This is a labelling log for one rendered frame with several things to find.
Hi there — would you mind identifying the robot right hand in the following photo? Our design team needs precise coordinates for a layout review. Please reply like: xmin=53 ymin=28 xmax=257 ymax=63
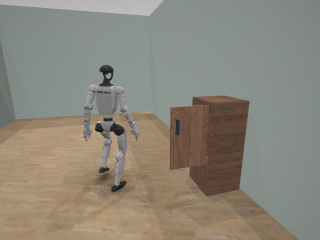
xmin=131 ymin=126 xmax=140 ymax=141

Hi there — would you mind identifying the left robot forearm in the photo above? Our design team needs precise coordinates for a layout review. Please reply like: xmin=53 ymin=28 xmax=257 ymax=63
xmin=83 ymin=108 xmax=91 ymax=128

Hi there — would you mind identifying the right robot upper arm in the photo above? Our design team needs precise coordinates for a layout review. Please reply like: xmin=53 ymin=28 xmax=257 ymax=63
xmin=114 ymin=86 xmax=126 ymax=113

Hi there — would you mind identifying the left robot shin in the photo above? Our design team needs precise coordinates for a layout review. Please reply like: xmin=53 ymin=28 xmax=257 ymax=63
xmin=101 ymin=139 xmax=111 ymax=168

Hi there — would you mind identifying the robot right foot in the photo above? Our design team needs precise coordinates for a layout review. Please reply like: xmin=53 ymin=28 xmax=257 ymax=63
xmin=111 ymin=180 xmax=126 ymax=192

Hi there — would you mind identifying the left robot upper arm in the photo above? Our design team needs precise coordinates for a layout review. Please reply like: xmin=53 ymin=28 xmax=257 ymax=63
xmin=85 ymin=84 xmax=98 ymax=110

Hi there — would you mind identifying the cupboard door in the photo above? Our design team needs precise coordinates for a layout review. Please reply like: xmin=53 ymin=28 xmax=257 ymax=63
xmin=169 ymin=105 xmax=210 ymax=170

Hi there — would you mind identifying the handle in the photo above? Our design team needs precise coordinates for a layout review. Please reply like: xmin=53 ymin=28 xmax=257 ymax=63
xmin=175 ymin=119 xmax=180 ymax=136

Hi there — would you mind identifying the right robot forearm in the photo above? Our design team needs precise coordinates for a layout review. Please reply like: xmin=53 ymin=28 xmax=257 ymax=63
xmin=123 ymin=105 xmax=136 ymax=128

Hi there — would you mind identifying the robot left hand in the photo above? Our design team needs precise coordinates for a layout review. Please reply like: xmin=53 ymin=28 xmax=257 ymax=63
xmin=83 ymin=127 xmax=92 ymax=141

